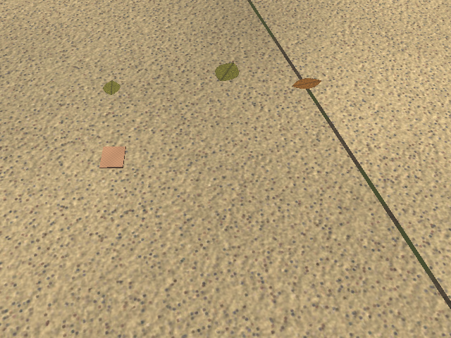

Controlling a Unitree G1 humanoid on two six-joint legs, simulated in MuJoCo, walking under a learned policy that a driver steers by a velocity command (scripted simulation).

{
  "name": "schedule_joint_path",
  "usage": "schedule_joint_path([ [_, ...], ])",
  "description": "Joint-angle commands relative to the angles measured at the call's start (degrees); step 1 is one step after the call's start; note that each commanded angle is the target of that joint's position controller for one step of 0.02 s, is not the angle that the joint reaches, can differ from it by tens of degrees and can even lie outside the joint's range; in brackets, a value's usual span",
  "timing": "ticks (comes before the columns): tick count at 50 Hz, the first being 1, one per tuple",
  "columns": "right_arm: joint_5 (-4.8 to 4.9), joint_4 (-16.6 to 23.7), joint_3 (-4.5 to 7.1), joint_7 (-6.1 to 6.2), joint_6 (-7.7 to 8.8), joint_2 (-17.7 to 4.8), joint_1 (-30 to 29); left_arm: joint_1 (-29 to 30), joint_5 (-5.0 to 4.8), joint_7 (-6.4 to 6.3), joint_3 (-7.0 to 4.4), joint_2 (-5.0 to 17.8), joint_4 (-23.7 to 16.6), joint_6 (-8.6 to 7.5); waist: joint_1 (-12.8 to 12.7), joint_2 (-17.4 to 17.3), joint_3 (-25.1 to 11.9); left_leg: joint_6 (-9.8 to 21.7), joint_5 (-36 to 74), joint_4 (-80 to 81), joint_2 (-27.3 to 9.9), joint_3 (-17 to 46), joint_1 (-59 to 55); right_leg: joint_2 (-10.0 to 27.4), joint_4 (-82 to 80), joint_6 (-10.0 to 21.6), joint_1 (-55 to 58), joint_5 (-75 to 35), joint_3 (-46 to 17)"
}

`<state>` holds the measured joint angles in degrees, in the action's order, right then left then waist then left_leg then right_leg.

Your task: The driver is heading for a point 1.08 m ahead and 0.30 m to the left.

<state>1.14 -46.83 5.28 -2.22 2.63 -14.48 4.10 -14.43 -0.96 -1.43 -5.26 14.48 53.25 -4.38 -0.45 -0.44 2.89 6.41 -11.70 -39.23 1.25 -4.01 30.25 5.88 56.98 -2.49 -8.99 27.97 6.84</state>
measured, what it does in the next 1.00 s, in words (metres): walks ahead, turning left: right foot, then left foot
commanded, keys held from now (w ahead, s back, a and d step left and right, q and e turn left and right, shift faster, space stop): w+q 0.86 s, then w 0.14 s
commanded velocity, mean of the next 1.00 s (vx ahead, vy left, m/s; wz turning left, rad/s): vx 0.50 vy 0.00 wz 0.56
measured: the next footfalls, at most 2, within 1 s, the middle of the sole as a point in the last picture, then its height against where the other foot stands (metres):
right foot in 0.44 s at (266, 332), level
left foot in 0.96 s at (139, 288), level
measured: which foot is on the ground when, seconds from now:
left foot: down 0.00-0.44, up 0.46-0.94, down 0.96-1.00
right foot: up 0.00-0.42, down 0.44-0.96, up 0.98-1.00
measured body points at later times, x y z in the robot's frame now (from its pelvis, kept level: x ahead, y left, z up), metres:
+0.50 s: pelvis +0.29 -0.01 +0.01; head +0.32 -0.01 +0.46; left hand +0.43 +0.29 -0.06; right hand +0.43 -0.27 -0.11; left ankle +0.11 +0.07 -0.65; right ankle +0.41 -0.09 -0.71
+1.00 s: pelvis +0.51 +0.13 +0.00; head +0.54 +0.16 +0.45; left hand +0.37 +0.39 -0.12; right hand +0.84 +0.06 -0.07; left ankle +0.54 +0.26 -0.71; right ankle +0.43 -0.09 -0.67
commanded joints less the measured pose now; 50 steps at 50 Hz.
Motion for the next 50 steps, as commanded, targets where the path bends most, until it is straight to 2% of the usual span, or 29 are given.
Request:
schedule_joint_path([
  [1,-0.55,0.1,2.52,0.54,0.99,-10.1,16.9,6.3,-2.27,1.28,-0.19,6.2,-9.0,-5.17,6.8,-6.8,-15.7,14.2,-2.5,23.0,-18.2,40.2,-47.0,-3.7,25.4,3.3,-41.2,-1.9,-11.4],
  [2,-0.19,1.3,1.82,0.57,1.37,-8.0,12.2,6.7,-1.06,0.77,-0.17,5.8,-8.3,-5.37,4.0,-0.9,-11.3,12.2,4.3,22.4,-15.7,32.9,-37.6,-0.8,20.5,3.8,-38.1,-6.3,-11.5],
  [3,-0.26,2.3,1.18,0.76,1.55,-5.9,8.5,6.7,0.52,0.31,-0.86,6.8,-8.1,-4.88,1.7,-0.6,-9.5,11.1,10.2,22.7,-13.8,27.7,-29.8,0.9,15.6,3.5,-33.3,-8.5,-11.6],
  [4,-0.69,3.1,0.75,1.02,1.69,-4.9,7.2,5.9,0.78,0.31,-1.21,7.1,-8.2,-3.97,0.1,-1.0,-8.9,10.8,13.0,23.7,-12.5,25.5,-25.1,1.8,13.4,3.2,-29.5,-9.7,-11.8],
  [6,-0.43,3.5,0.96,1.69,1.93,-6.3,7.8,6.0,1.09,0.18,-1.19,5.9,-9.1,-2.58,-1.0,-0.7,-7.5,10.9,16.6,25.2,-11.3,23.1,-21.0,1.6,7.7,1.8,-28.0,-11.0,-10.9],
  [8,-0.14,3.6,1.46,2.54,2.03,-8.3,9.7,9.7,1.63,0.04,-0.71,4.6,-10.6,-1.96,-0.3,-0.6,-5.9,10.5,19.5,26.0,-10.2,20.6,-18.9,0.6,0.0,0.2,-29.1,-15.5,-9.8],
  [12,0.31,3.6,1.7,3.25,1.4,-8.7,12.6,17.8,1.31,0.8,0.43,2.6,-12.9,-2.17,2.9,-3.7,-4.3,7.3,15.0,24.8,-6.2,17.1,-16.3,-3.4,-18.9,-0.3,-24.7,-29.7,-8.7],
  [16,0.55,3.0,1.73,3.19,0.84,-8.4,15.9,21.9,0.36,1.86,0.38,4.3,-15.1,-2.88,4.9,-5.2,-3.7,6.2,9.6,21.3,-8.0,21.8,-19.4,-5.5,-26.8,0.4,-22.0,-31.3,-9.5],
  [19,0.35,3.7,1.88,3.67,0.25,-8.5,15.6,19.5,0.22,2.51,-0.31,6.6,-15.2,-3.98,3.0,-6.9,-4.2,5.1,9.3,16.2,-9.5,26.7,-23.1,-6.1,-30.0,2.3,-18.1,-25.4,-10.2],
  [20,0.3,4.3,1.75,3.72,0.14,-8.1,14.4,15.5,0.36,2.46,-0.75,7.3,-14.3,-4.35,0.7,-7.5,-5.4,4.1,12.2,13.1,-8.2,26.9,-22.7,-6.6,-32.1,3.5,-12.8,-25.2,-9.3],
  [21,0.06,5.4,1.16,3.55,0.32,-6.4,13.1,9.0,1.11,2.23,-1.62,9.2,-12.9,-4.67,-2.5,-6.9,-9.5,2.3,15.7,5.8,-5.3,24.9,-20.0,-4.6,-31.7,5.4,-2.3,-25.7,-10.4],
  [22,-0.9,7.0,0.04,3.29,0.57,-3.7,12.4,-0.9,1.93,1.81,-2.5,12.6,-11.8,-4.61,-6.5,-0.8,-17.7,-0.1,7.2,-10.5,-1.3,19.7,-11.7,5.2,-30.2,9.0,13.4,-23.9,-19.9],
  [23,0.87,8.4,-0.91,3.17,1.18,-0.6,22.1,-5.8,2.48,2.01,-3.37,16.5,-9.8,-3.95,-2.0,20.3,-24.7,-3.8,-21.9,-28.8,5.6,14.1,8.8,18.4,-35.6,19.3,31.2,-14.3,-47.7],
  [24,1.63,6.6,-0.02,3.31,1.18,-6.8,21.9,-4.5,1.02,2.06,-2.22,10.9,-10.9,-3.58,-3.3,15.1,-21.4,-4.4,-21.1,-36.9,0.7,15.5,16.3,19.1,-38.3,18.9,29.6,-0.9,-52.6],
  [25,1.08,7.6,0.79,3.23,0.83,-9.9,15.3,-1.5,0.75,1.68,-1.12,7.0,-11.9,-3.03,-5.0,8.7,-13.7,-4.7,-15.4,-38.8,-1.4,14.2,18.2,16.4,-39.2,15.9,22.1,-0.5,-42.6],
  [26,0.36,8.5,0.85,3.27,0.5,-9.4,11.7,1.5,1.33,1.54,-0.58,6.3,-12.1,-2.43,-3.9,4.4,-9.2,-4.8,-10.9,-37.7,-3.6,12.2,16.0,13.9,-40.2,14.1,13.8,-6.9,-35.0],
  [27,-0.28,9.4,0.96,3.08,0.43,-8.5,9.7,3.3,1.63,1.52,-0.23,5.4,-11.7,-2.07,-2.7,3.9,-5.8,-4.7,-8.3,-35.0,-5.1,12.0,14.5,11.6,-41.6,13.5,7.5,-12.4,-29.8],
  [28,0.04,9.8,1.02,2.71,0.18,-7.4,10.2,4.0,1.98,1.47,0.15,4.7,-11.4,-2.1,-1.1,5.1,-4.7,-4.5,-7.0,-33.1,-6.6,11.9,11.8,9.8,-43.0,12.6,3.6,-16.1,-25.1],
  [29,0.53,9.9,0.88,2.51,-0.15,-6.3,11.0,4.1,1.8,1.53,0.14,4.5,-11.0,-2.27,-0.4,6.2,-4.4,-4.5,-6.5,-31.5,-7.2,11.2,10.4,8.9,-44.5,12.5,1.7,-17.9,-22.0],
  [31,0.6,11.0,0.51,2.4,-0.79,-4.7,10.3,3.4,1.27,1.61,-0.29,5.7,-10.1,-2.78,0.0,5.9,-3.8,-5.0,-5.1,-28.6,-8.1,10.4,11.4,9.1,-46.5,13.4,0.8,-22.6,-17.6],
  [34,0.21,12.4,0.16,2.27,-1.15,-4.3,7.5,2.3,1.4,1.3,-1.08,8.1,-9.1,-2.78,-0.2,4.2,-3.7,-6.2,0.9,-22.3,-8.7,10.2,13.9,10.0,-47.6,14.0,2.6,-29.1,-12.2],
  [39,0.19,14.1,-0.68,0.64,-0.55,-3.2,-0.6,0.2,0.97,0.77,-1.39,10.0,-7.9,-1.71,-3.3,3.9,-1.5,-5.7,12.8,-6.7,-7.5,5.8,10.7,8.2,-47.3,11.3,4.9,-31.1,-2.4],
  [43,0.44,16.5,-0.77,-0.63,-0.64,-3.5,-5.5,-2.5,-0.04,0.81,-1.96,12.1,-6.7,-0.48,-4.5,4.5,0.8,-3.8,8.3,0.2,-6.1,2.4,9.6,10.5,-45.3,10.1,10.5,-34.5,0.4],
  [45,0.02,17.1,-0.15,-0.87,-0.72,-4.5,-4.2,-2.9,-0.74,0.8,-2.24,13.5,-6.3,0.12,-2.6,5.7,-0.4,-1.6,1.7,2.4,-3.0,0.1,3.9,11.2,-40.1,9.6,12.2,-50.1,1.9],
  [46,-0.27,16.5,0.62,-0.79,-0.82,-5.8,-0.8,-2.8,-1.06,0.69,-2.41,14.4,-6.1,0.41,-0.1,6.7,-2.8,-0.2,-0.7,3.7,-0.7,-1.4,-1.9,11.0,-34.6,9.1,12.5,-60.1,2.9],
  [47,-0.25,14.0,2.01,-0.57,-0.83,-7.9,7.8,-2.1,-1.24,0.54,-2.12,14.2,-5.9,0.73,5.1,5.8,-7.0,1.7,3.2,8.4,1.9,-2.5,-13.8,9.3,-24.5,7.9,10.1,-64.7,4.8],
  [48,-0.16,11.1,3.71,0.34,-1.06,-11.4,17.6,-2.8,-0.41,0.38,-1.13,12.0,-6.0,0.52,9.3,3.5,-12.1,3.7,7.0,8.4,0.2,2.2,-31.2,7.3,-11.1,5.8,-0.9,-55.5,5.7],
  [49,-0.23,10.2,4.7,1.21,-0.83,-18.5,20.4,-6.4,2.01,1.06,1.35,4.7,-9.1,-0.54,5.3,-12.1,-16.9,12.0,4.9,9.9,-16.1,30.5,-51.6,-1.2,11.6,2.0,-26.6,-8.5,4.8],
  [50,-0.34,11.4,3.51,1.02,-0.18,-16.4,22.4,-5.2,0.18,1.78,1.6,6.8,-9.0,-2.61,6.9,-11.6,-27.5,17.7,0.5,19.4,-23.4,50.6,-55.2,-5.6,22.2,1.9,-33.3,6.5,-8.4],
])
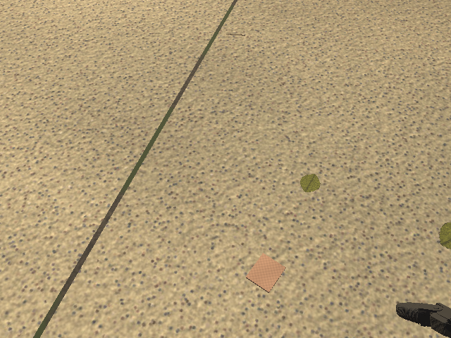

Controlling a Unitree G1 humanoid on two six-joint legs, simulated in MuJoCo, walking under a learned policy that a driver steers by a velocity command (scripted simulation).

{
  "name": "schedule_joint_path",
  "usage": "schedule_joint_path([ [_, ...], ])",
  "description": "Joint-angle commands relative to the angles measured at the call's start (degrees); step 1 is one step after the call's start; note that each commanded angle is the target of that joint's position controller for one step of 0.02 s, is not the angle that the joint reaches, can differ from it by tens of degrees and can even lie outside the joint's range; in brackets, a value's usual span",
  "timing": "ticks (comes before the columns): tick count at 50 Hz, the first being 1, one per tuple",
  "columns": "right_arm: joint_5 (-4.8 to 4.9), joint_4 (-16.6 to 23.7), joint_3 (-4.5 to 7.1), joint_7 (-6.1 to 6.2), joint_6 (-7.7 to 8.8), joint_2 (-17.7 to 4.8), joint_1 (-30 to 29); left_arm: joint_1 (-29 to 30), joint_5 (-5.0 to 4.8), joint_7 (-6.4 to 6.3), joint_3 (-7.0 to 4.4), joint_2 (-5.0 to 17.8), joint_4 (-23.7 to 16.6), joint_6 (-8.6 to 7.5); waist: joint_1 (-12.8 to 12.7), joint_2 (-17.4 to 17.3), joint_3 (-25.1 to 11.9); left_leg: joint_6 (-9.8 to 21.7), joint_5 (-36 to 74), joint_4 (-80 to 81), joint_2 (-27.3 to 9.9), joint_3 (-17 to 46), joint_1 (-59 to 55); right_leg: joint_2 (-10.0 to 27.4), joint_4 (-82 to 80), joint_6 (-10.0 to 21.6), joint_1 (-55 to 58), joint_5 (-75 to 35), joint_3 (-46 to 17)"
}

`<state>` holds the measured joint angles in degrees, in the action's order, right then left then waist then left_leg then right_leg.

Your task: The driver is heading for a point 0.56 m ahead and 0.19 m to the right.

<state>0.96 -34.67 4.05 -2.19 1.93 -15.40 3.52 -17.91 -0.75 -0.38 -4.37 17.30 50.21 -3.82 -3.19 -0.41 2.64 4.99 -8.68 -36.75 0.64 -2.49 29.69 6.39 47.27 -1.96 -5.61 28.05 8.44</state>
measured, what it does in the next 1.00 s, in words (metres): walks ahead, turning right: right foot, then left foot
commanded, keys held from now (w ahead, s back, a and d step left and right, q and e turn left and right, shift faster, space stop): w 0.12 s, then w+e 0.50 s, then no key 0.38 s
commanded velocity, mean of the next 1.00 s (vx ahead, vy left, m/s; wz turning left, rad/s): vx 0.40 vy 0.00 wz -0.19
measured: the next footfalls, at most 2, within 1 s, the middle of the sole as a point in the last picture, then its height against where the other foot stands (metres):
right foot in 0.50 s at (299, 337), level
left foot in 0.96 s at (250, 249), level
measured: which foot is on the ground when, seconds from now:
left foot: down 0.00-0.52, up 0.54-0.94, down 0.96-1.00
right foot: up 0.00-0.48, down 0.50-0.96, up 0.98-1.00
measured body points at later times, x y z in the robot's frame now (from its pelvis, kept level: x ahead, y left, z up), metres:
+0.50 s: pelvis +0.28 -0.04 +0.00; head +0.32 -0.04 +0.45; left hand +0.51 +0.18 -0.09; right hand +0.30 -0.33 -0.12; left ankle +0.10 +0.09 -0.71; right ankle +0.41 -0.15 -0.72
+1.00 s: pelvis +0.53 -0.07 +0.01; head +0.56 -0.07 +0.46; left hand +0.70 +0.16 -0.11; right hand +0.63 -0.36 -0.08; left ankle +0.67 +0.00 -0.72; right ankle +0.41 -0.15 -0.71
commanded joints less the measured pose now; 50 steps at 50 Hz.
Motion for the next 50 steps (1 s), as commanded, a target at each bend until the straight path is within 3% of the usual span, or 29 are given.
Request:
schedule_joint_path([
  [1,-0.71,-1.5,3.63,0.63,1.04,-11.9,21.0,4.1,-2.46,1.19,-0.48,7.6,-7.4,-3.85,10.8,-7.1,-20.3,15.9,0.3,17.6,-20.6,39.6,-50.5,-3.2,33.8,1.9,-41.8,2.0,-12.0],
  [2,-0.25,-1.6,3.02,0.64,1.36,-10.0,17.5,6.5,-2.19,1.06,-0.02,6.8,-8.2,-4.12,9.1,-5.3,-14.3,13.7,3.6,17.3,-18.0,31.2,-42.2,-0.7,30.3,2.7,-41.9,-2.4,-11.3],
  [3,-0.25,-1.5,2.28,0.66,1.51,-8.0,13.2,7.3,-0.71,0.62,-0.09,6.5,-7.7,-3.97,6.7,-2.2,-10.3,11.8,7.5,18.2,-15.8,25.6,-33.5,1.4,25.8,2.7,-38.9,-6.0,-11.2],
  [5,-1.09,-0.9,1.33,0.7,2.04,-5.6,9.3,4.8,-0.07,0.65,-0.51,6.5,-6.9,-2.47,2.9,-3.5,-7.8,11.0,11.3,21.9,-13.4,20.6,-23.3,3.1,21.5,2.4,-31.9,-9.8,-11.8],
  [7,-0.93,-1.8,1.48,0.92,2.9,-6.3,9.0,3.3,-0.01,0.65,-0.17,4.6,-6.4,-1.09,1.5,-3.0,-6.7,11.5,13.4,24.9,-13.3,17.1,-20.1,3.2,18.0,1.3,-31.2,-12.3,-11.3],
  [10,-1.32,-3.8,1.68,1.67,3.65,-7.2,10.7,7.3,0.25,0.53,0.39,3.1,-7.2,-0.18,2.5,-2.1,-3.7,10.2,14.8,27.4,-12.7,11.0,-19.7,3.3,10.2,0.1,-34.9,-21.7,-11.7],
  [14,-1.53,-5.7,1.62,2.13,3.85,-7.9,12.4,12.9,-0.4,1.51,0.94,2.0,-8.5,-0.45,5.3,-2.4,-1.2,6.8,12.0,28.7,-11.2,3.7,-21.3,0.8,-2.9,1.1,-33.9,-34.2,-11.0],
  [18,-1.04,-8.1,2.01,2.3,3.45,-8.8,15.3,18.2,-0.61,2.77,1.28,1.6,-11.1,-0.57,7.8,-2.2,1.2,5.5,11.9,27.7,-13.9,1.0,-28.6,-1.0,-10.4,2.8,-35.9,-34.4,-10.0],
  [20,-0.71,-8.9,2.24,2.54,2.74,-9.1,15.8,19.5,-0.47,3.61,1.28,1.7,-12.5,-0.62,8.0,-2.4,1.6,4.7,16.1,25.2,-15.4,0.2,-33.2,-1.8,-12.1,4.1,-37.3,-29.9,-9.1],
  [22,-0.4,-8.8,2.56,3.04,1.94,-10.2,14.5,18.1,-0.23,4.28,0.89,2.6,-13.3,-0.62,6.4,-3.8,0.0,3.2,29.9,20.2,-15.9,-1.5,-35.6,-3.8,-13.0,5.9,-34.0,-23.7,-6.5],
  [24,-0.28,-8.3,2.89,3.86,0.96,-11.8,12.8,9.6,0.04,4.22,-0.81,5.7,-12.1,-0.26,1.4,-5.5,-6.0,0.8,49.3,7.3,-14.3,-4.2,-35.4,-8.5,-13.5,8.4,-21.5,-19.5,-2.6],
  [25,-0.35,-7.9,2.49,4.31,0.76,-11.1,12.7,0.8,-0.05,3.65,-2.44,8.8,-10.1,-0.14,-3.0,-3.8,-10.7,-1.2,47.4,-5.2,-11.9,-6.1,-29.3,-9.9,-15.7,10.5,-7.6,-23.2,-3.7],
  [26,-2.07,-6.5,1.08,4.5,1.41,-7.7,14.6,-7.0,-0.24,2.46,-3.84,14.2,-9.2,0.31,-4.6,6.1,-17.2,-3.8,22.7,-24.8,-8.0,-7.0,-14.4,1.5,-15.3,15.0,9.7,-28.6,-21.2],
  [27,-2.17,-4.4,-0.77,3.35,3.3,-2.4,19.3,-5.0,-0.73,2.85,-3.68,15.9,-10.2,-0.21,0.7,18.1,-24.8,-7.2,-23.5,-44.0,5.0,2.1,8.7,13.3,-25.2,27.4,27.4,-18.7,-54.7],
  [28,-0.36,-4.4,0.23,2.13,5.33,-8.0,14.2,-6.0,-0.65,2.79,-2.68,11.5,-10.7,-0.04,-3.6,10.1,-25.2,-5.6,-21.7,-46.3,1.0,10.7,15.0,11.9,-28.7,24.5,28.5,-11.7,-53.4],
  [29,1.13,-2.8,0.22,1.65,6.2,-8.6,9.2,-4.1,-0.43,2.39,-2.09,9.0,-10.9,-0.09,-3.7,7.0,-17.3,-4.5,-17.6,-44.1,-1.4,9.3,17.6,9.8,-28.8,21.9,22.0,-12.6,-44.7],
  [30,0.3,-2.3,-0.1,1.96,6.55,-7.6,7.2,-0.6,-0.23,2.27,-1.75,8.3,-11.5,-0.15,-1.1,0.2,-11.4,-4.3,-13.9,-38.4,-4.0,8.5,15.9,7.7,-29.4,20.2,12.2,-18.0,-38.7],
  [31,-1.19,-2.3,0.44,2.48,6.22,-8.3,6.3,2.4,-0.01,2.06,-1.2,6.4,-12.3,-0.16,0.8,-0.6,-8.6,-4.6,-12.0,-33.2,-5.6,8.1,12.2,5.9,-30.2,19.3,4.9,-23.9,-34.5],
  [32,-1.36,-2.4,0.69,2.51,5.43,-8.4,7.5,4.7,0.87,1.76,-0.74,5.7,-13.5,-0.09,2.8,1.2,-6.7,-5.2,-11.2,-32.0,-6.3,7.8,8.6,5.1,-31.2,19.3,-0.6,-32.6,-31.6],
  [34,-1.72,-3.0,0.54,2.87,3.93,-7.2,10.3,5.9,1.06,1.36,-0.71,5.8,-13.7,-0.26,4.7,1.9,-6.0,-7.0,-11.4,-27.9,-6.5,6.3,5.5,4.3,-31.1,19.5,-6.0,-49.2,-26.2],
  [36,-1.99,-3.0,-0.13,3.35,3.09,-5.3,9.7,5.4,0.98,0.73,-1.03,7.2,-12.8,-0.35,4.8,2.2,-6.0,-8.3,-6.7,-20.8,-5.4,4.6,4.0,2.4,-30.8,18.3,-9.0,-58.8,-20.4],
  [39,-1.9,-3.0,-0.93,3.14,2.97,-3.7,5.9,4.5,0.22,-0.1,-0.95,7.1,-11.6,0.64,2.8,4.3,-7.8,-8.5,7.1,-7.8,-3.3,3.1,-0.9,-1.5,-29.3,14.4,-9.6,-57.5,-14.7],
  [42,-1.34,-2.5,-0.83,2.18,3.39,-4.3,1.8,2.1,0.11,-0.5,-0.56,6.5,-10.0,1.58,0.4,5.3,-8.3,-7.7,14.5,0.7,-1.9,3.8,-2.7,-0.4,-27.8,13.1,-5.7,-50.2,-16.4],
  [44,-1.66,-2.1,-0.39,1.64,3.71,-5.3,0.9,2.1,0.45,-0.47,-0.35,6.2,-9.5,1.9,0.2,5.6,-7.8,-6.3,12.4,4.0,-1.7,4.7,-2.4,1.6,-25.0,12.8,-2.5,-48.3,-19.0],
  [46,-2.29,-2.5,0.23,1.34,4.16,-6.3,2.7,3.2,0.46,-0.43,-0.13,5.7,-9.2,2.07,1.8,5.5,-7.6,-4.3,11.2,8.6,-1.2,4.5,-4.9,2.1,-20.6,11.7,-0.7,-47.1,-21.0],
  [47,-2.73,-3.3,0.42,1.39,4.48,-6.4,5.1,3.9,0.38,-0.41,0.09,5.1,-9.2,2.06,3.5,5.0,-8.0,-2.9,17.4,13.0,-1.1,4.0,-9.6,0.3,-17.2,10.2,-1.2,-46.1,-20.5],
  [48,-3.45,-3.4,0.86,1.81,4.8,-8.7,7.1,2.9,1.21,-0.37,0.38,4.0,-9.7,1.67,3.3,2.2,-10.7,-0.9,37.0,11.6,-5.6,8.1,-17.8,-3.4,-11.9,7.7,-4.2,-41.0,-19.2],
  [49,-4.5,-2.9,0.82,2.23,4.55,-10.3,8.4,-4.0,1.87,-0.26,1.18,1.6,-9.1,1.01,0.6,-5.9,-16.5,6.9,56.0,6.8,-15.1,17.1,-31.9,-7.7,-2.7,4.2,-13.6,-24.0,-17.6],
  [50,-3.75,-4.0,-0.09,2.33,3.58,-5.4,11.5,-6.0,1.44,-0.18,1.57,2.0,-7.9,1.05,3.1,-12.7,-22.5,13.9,58.8,7.4,-21.8,24.7,-36.8,-9.1,6.3,0.9,-17.6,1.3,-15.9],
])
